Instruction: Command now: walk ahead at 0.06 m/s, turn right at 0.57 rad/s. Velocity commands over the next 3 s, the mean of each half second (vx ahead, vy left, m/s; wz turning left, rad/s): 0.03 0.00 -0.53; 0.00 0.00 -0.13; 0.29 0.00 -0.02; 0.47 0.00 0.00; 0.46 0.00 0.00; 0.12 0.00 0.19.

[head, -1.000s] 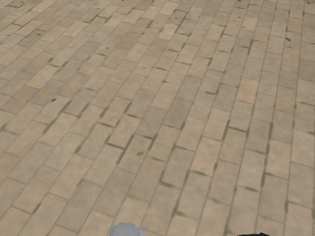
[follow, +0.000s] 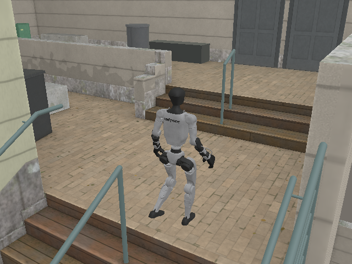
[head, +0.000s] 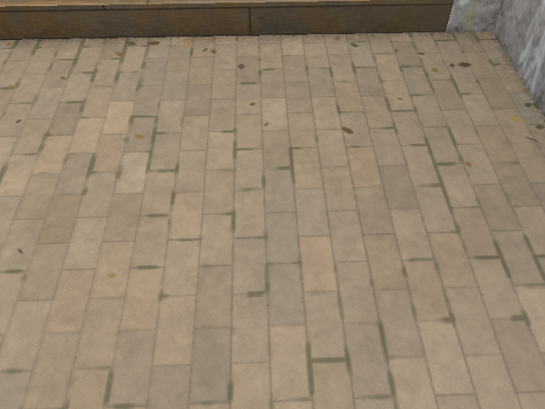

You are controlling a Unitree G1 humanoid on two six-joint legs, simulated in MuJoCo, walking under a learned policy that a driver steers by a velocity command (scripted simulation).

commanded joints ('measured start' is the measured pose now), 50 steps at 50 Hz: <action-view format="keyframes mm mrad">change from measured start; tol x32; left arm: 1 -66 80 18 -100 -11 -8 -16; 50 -18 -4 -48 -292 1 85 -10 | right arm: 1 56 -31 -11 -61 -1 -9 -9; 50 111 -40 -15 -86 48 44 -29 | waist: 1 -80 -10 -75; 15 -66 -145 -93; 18 -7 365 -121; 32 -37 209 -11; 35 -40 -241 -56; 50 -48 6 49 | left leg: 1 -64 14 -46 12 86 -4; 15 72 -44 -63 -720 397 -12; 18 270 421 -581 -840 682 309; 35 -40 20 2 -589 156 6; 50 146 41 -25 -681 440 -4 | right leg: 1 74 -239 273 -152 372 -221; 15 49 -119 429 63 -84 -56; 18 -354 49 100 666 -564 96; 22 -262 -4 62 998 -371 150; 32 185 -56 -71 2 -135 88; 50 113 -159 86 -6 -137 13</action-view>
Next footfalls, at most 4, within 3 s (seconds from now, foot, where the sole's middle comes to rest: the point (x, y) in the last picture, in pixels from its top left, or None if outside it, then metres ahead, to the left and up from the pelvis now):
0.32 left None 0.15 0.13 -0.78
0.66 right None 0.01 -0.09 -0.78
1.30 left None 0.18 0.14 -0.78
1.76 right None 0.44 -0.19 -0.78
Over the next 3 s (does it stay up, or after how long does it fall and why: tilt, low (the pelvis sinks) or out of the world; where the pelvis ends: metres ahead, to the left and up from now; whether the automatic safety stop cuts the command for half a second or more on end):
stays up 0.79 -0.16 0.00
